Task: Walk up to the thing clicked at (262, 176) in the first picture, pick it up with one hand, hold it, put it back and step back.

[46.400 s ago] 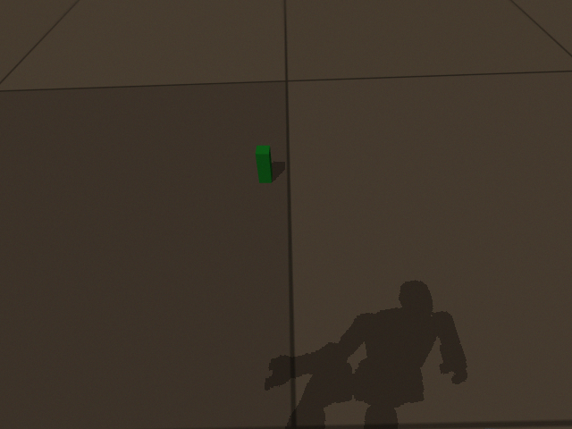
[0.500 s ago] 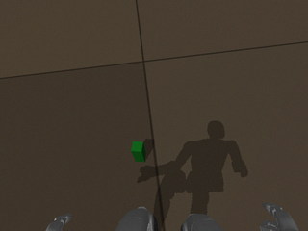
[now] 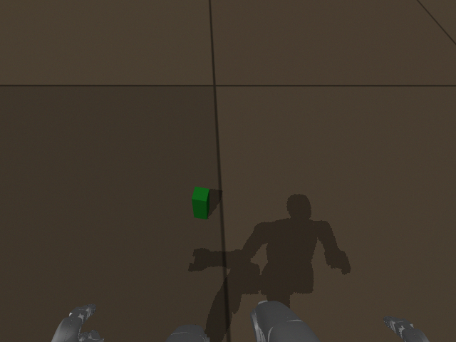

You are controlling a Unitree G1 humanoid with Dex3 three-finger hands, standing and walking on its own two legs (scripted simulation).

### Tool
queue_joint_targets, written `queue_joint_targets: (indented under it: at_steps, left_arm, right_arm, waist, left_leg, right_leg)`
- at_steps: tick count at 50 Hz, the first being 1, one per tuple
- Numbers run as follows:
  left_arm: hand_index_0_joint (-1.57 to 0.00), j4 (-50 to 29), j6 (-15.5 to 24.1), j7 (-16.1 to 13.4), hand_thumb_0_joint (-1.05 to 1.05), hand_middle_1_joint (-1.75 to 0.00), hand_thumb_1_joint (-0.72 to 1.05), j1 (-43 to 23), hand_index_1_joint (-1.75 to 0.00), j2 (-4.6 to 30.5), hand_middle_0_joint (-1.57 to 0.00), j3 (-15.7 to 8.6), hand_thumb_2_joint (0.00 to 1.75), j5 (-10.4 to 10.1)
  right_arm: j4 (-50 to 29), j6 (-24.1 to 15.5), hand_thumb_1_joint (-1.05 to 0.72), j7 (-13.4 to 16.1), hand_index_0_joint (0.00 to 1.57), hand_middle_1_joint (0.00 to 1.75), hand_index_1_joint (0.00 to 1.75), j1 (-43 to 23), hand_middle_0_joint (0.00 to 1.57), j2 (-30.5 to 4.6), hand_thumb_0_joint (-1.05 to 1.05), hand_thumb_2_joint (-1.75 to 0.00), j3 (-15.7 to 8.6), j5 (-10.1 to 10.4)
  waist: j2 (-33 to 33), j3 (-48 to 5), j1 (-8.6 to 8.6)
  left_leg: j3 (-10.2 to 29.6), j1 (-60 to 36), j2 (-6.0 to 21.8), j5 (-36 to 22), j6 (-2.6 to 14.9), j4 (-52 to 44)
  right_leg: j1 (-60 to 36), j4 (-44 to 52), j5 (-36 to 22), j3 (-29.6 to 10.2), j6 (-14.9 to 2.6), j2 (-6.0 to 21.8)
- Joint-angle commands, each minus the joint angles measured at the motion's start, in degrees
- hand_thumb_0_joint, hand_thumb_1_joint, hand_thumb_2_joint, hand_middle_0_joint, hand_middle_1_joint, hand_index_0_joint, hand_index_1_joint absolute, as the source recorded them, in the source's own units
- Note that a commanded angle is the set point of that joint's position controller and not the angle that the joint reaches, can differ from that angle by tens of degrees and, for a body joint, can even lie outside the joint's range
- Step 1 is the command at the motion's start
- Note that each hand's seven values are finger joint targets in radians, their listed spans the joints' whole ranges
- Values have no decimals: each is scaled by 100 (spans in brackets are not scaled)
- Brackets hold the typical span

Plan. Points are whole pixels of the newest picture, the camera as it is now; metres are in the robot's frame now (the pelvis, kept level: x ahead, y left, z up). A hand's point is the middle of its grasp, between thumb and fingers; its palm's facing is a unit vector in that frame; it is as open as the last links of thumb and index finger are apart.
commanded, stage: step back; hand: left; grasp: from the side
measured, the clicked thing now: (201, 203) +0.67 +0.12 -0.67
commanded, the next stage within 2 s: none
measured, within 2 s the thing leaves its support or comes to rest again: neither
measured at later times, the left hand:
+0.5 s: hand out of the picture -0.05 +0.22 -0.13, palm faces -0.04 -0.91 -0.42, open 7.4 cm
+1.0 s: hand out of the picture -0.27 +0.20 -0.18, palm faces -0.06 -0.92 -0.38, open 7.4 cm
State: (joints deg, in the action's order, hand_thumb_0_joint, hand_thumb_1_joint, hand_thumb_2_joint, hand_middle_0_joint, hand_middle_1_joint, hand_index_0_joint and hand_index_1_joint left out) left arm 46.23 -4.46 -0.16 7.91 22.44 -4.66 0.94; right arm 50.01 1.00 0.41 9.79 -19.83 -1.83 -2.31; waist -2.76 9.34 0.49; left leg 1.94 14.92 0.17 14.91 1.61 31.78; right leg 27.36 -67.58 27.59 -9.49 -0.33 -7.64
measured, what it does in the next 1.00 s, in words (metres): walks backwards: right foot, then left foot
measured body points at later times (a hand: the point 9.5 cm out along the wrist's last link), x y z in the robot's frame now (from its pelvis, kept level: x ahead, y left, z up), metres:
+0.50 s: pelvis -0.17 -0.04 -0.01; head -0.12 -0.06 +0.44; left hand -0.05 +0.27 -0.11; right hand -0.10 -0.37 -0.13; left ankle -0.19 +0.09 -0.67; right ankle -0.12 -0.16 -0.74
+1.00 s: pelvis -0.36 -0.07 -0.03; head -0.30 -0.07 +0.42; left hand -0.27 +0.25 -0.15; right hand -0.21 -0.40 -0.12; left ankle -0.23 +0.07 -0.74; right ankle -0.39 -0.21 -0.74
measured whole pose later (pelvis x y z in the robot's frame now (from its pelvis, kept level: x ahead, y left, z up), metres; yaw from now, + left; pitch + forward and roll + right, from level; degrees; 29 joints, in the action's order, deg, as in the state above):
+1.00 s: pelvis -0.36 -0.07 -0.03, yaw -3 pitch -3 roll -2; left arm 49.6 -3.1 0.4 10.1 22.4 -4.2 1.6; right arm 44.4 1.9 0.7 3.9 -24.3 -2.6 -2.0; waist 1.1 11.1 2.0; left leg 0.7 27.1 5.5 10.8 -0.6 40.5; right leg 12.8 -38.9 24.1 -2.7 1.1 -1.9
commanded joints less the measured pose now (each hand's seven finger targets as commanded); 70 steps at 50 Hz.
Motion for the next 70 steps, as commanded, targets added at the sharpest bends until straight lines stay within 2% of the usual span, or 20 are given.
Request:
queue_joint_targets:
  at_steps: [1, 6, 12, 15, 19, 28, 30, 32, 36, 43, 48, 49, 51, 52, 56, 61, 64, 67, 68, 70]
  left_arm:
    - [-20, -453, 146, -83, 0, -30, 90, 240, -30, 922, -20, -376, 90, 18]
    - [-20, -519, 195, -75, 0, -30, 90, 235, -30, 898, -20, -299, 90, 32]
    - [-20, 47, 282, 15, 0, -30, 90, 1265, -30, 952, -20, -381, 90, 113]
    - [-20, -481, 263, 26, 0, -30, 90, 227, -30, 2259, -20, -642, 90, 216]
    - [-20, -688, 290, -58, 0, -30, 90, -685, -30, 1225, -20, -411, 90, 161]
    - [-20, -759, 146, -127, 0, -30, 90, -86, -30, 1165, -20, -350, 90, 91]
    - [-20, -833, 42, -69, 0, -30, 90, 85, -30, 942, -20, -231, 90, 37]
    - [-20, -928, 47, -142, 0, -30, 90, -341, -30, 993, -20, -297, 90, 43]
    - [-20, -597, 29, -74, 0, -30, 90, 24, -30, 1036, -20, -335, 90, -54]
    - [-20, -516, 150, -57, 0, -30, 90, 129, -30, 931, -20, -224, 90, 39]
    - [-20, 98, 292, -11, 0, -30, 90, 959, -30, 948, -20, -261, 90, 63]
    - [-20, 196, 311, -9, 0, -30, 90, 1094, -30, 1100, -20, -317, 90, 104]
    - [-20, -82, 295, 13, 0, -30, 90, 577, -30, 2094, -20, -568, 90, 198]
    - [-20, -281, 318, -31, 0, -30, 90, -19, -30, 2331, -20, -576, 90, 208]
    - [-20, -209, 434, -93, 0, -30, 90, -403, -30, 1324, -20, -359, 90, 188]
    - [-20, -38, 512, -25, 0, -30, 90, 315, -30, 1490, -20, -458, 90, 271]
    - [-20, -5, 418, 34, 0, -30, 90, 125, -30, 1545, -20, -384, 90, 194]
    - [-20, -5, 417, 17, 0, -30, 90, 296, -30, 892, -20, -176, 90, 53]
    - [-20, -67, 479, 9, 0, -30, 90, -414, -30, 1367, -20, -276, 90, 134]
    - [-20, 79, 540, 99, 0, -30, 90, -179, -30, 1284, -20, -280, 90, 25]
  right_arm:
    - [-542, -195, -90, 164, 20, 30, 30, -42, 20, -1446, 0, -90, -475, 54]
    - [-680, -152, -90, 201, 20, 30, 30, 123, 20, -1620, 0, -90, -576, 69]
    - [-874, 33, -90, 114, 20, 30, 30, -428, 20, -1690, 0, -90, -534, 141]
    - [-935, 68, -90, 245, 20, 30, 30, -523, 20, -1444, 0, -90, -536, 155]
    - [-429, 30, -90, 170, 20, 30, 30, 248, 20, -1332, 0, -90, -432, 236]
    - [-385, -176, -90, 189, 20, 30, 30, 741, 20, -1164, 0, -90, -365, 74]
    - [-325, -181, -90, 180, 20, 30, 30, 750, 20, -1502, 0, -90, -499, -7]
    - [-563, -149, -90, 152, 20, 30, 30, 393, 20, -2492, 0, -90, -687, -50]
    - [-652, -217, -90, 258, 20, 30, 30, -230, 20, -1612, 0, -90, -447, -34]
    - [-723, -97, -90, 210, 20, 30, 30, 118, 20, -1642, 0, -90, -519, 8]
    - [-783, 98, -90, 106, 20, 30, 30, -240, 20, -1837, 0, -90, -525, 48]
    - [-794, 125, -90, 89, 20, 30, 30, -262, 20, -1678, 0, -90, -470, 69]
    - [-998, 105, -90, 166, 20, 30, 30, -458, 20, -1274, 0, -90, -400, 105]
    - [-886, 124, -90, 217, 20, 30, 30, -483, 20, -1563, 0, -90, -547, 88]
    - [-371, 56, -90, 85, 20, 30, 30, 123, 20, -1302, 0, -90, -409, 161]
    - [-327, -155, -90, -4, 20, 30, 30, 31, 20, -1310, 0, -90, -355, 62]
    - [29, -288, -90, -24, 20, 30, 30, 596, 20, -1257, 0, -90, -442, 26]
    - [-29, -389, -90, 23, 20, 30, 30, 599, 20, -2249, 0, -90, -668, -118]
    - [43, -392, -90, -8, 20, 30, 30, 668, 20, -2392, 0, -90, -716, -10]
    - [20, -451, -90, -7, 20, 30, 30, 235, 20, -1732, 0, -90, -535, -45]
  waist:
    - [989, -989, -40]
    - [1257, -1351, -260]
    - [1248, -1632, 214]
    - [-1629, -643, 360]
    - [-761, -373, -258]
    - [-859, -1431, 9]
    - [145, -1447, 71]
    - [1533, -1208, -219]
    - [820, -967, 203]
    - [1380, -1176, -154]
    - [1442, -1783, 144]
    - [1039, -1672, 178]
    - [-1099, -985, 328]
    - [-1280, -493, 284]
    - [-393, -427, -110]
    - [-1093, -821, 405]
    - [-838, -922, 23]
    - [1161, -593, -68]
    - [1014, -23, -361]
    - [568, 86, -22]
  left_leg:
    - [1039, -1128, 1186, -2903, 919, -624]
    - [1062, -1550, 1560, -2833, 1278, -399]
    - [722, 71, 1091, -1206, 558, 162]
    - [436, 1116, -461, 2109, -227, 3205]
    - [626, 1133, -781, 975, -183, 3783]
    - [-112, 426, -120, 368, -117, -560]
    - [939, -593, 516, -953, 146, -1130]
    - [3048, -1, 2460, -2153, 1564, -1209]
    - [1108, -126, 1323, -3100, 981, -646]
    - [1009, -973, 1482, -2727, 1288, -356]
    - [605, -211, 1146, -1121, 816, 144]
    - [543, 401, 897, -287, 572, 450]
    - [265, 1755, -474, 1864, -143, 2446]
    - [742, 1195, -172, 1885, -240, 3296]
    - [645, 1334, -622, 807, -228, 3567]
    - [90, 1522, -151, 1609, -341, 1105]
    - [-198, -372, -182, 889, -62, -1178]
    - [3567, -1256, 1904, 3046, 936, -2068]
    - [3958, -61, 2226, 3677, 1407, -2352]
    - [2350, -289, 1442, 1976, 983, -1968]
  right_leg:
    - [350, -199, -86, -202, 171, 79]
    - [-39, 1447, 238, 155, 283, 537]
    - [-2050, 4315, -1433, 752, -163, 687]
    - [89, 5426, -500, -2620, -1788, 3205]
    - [-238, 4671, -1781, -197, -943, 1776]
    - [-2505, 3132, -3692, -137, -904, 2039]
    - [-1091, 2523, -2204, 248, -424, 1410]
    - [5, 540, 964, 247, -10, 434]
    - [198, -743, 57, -295, -60, 167]
    - [-68, 1218, 298, 288, 261, 557]
    - [-1843, 4171, -1011, 1091, -57, 573]
    - [-2065, 4242, -941, 705, -175, 663]
    - [-736, 5188, 662, -2163, -1336, 2820]
    - [648, 5556, 1125, -2803, -1681, 3323]
    - [-348, 4604, -206, -283, -885, 1782]
    - [-2042, 4695, 1236, -730, -1023, 2056]
    - [-1173, 4110, 606, -226, -785, 1983]
    - [1534, 1509, 336, 1054, -17, 784]
    - [1049, 1434, 319, 436, -57, 1236]
    - [655, 1613, -348, 366, -92, 1241]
